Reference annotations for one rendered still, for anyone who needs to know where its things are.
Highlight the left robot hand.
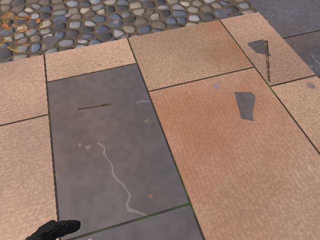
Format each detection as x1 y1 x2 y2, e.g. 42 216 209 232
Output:
25 220 81 240

